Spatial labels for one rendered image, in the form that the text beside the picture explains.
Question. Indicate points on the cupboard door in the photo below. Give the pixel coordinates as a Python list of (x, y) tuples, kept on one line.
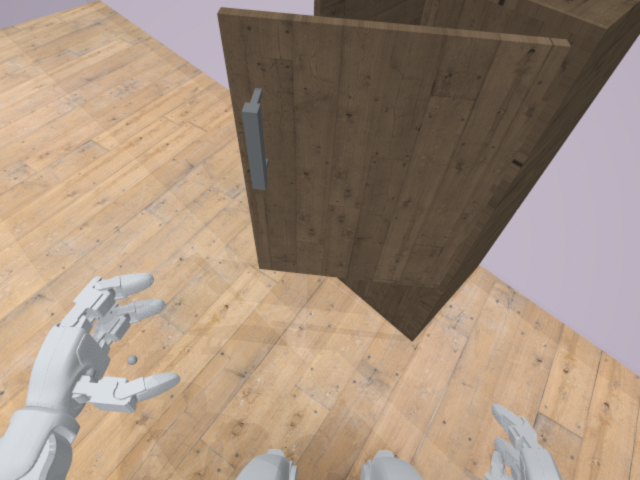
[(383, 139)]

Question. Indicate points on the robot left forearm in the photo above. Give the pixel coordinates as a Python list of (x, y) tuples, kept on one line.
[(37, 445)]

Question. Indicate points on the handle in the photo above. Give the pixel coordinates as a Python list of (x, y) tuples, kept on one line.
[(252, 121)]

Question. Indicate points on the right robot thigh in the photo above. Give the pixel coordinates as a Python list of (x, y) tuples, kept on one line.
[(389, 468)]

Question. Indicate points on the left robot thigh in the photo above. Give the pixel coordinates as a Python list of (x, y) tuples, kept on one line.
[(269, 467)]

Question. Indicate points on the right robot hand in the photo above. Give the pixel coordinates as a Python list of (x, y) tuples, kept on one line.
[(531, 463)]

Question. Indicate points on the robot thigh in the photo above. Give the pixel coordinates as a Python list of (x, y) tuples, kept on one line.
[(269, 467), (389, 468)]

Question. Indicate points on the left robot hand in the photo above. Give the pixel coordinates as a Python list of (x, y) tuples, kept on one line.
[(58, 379)]

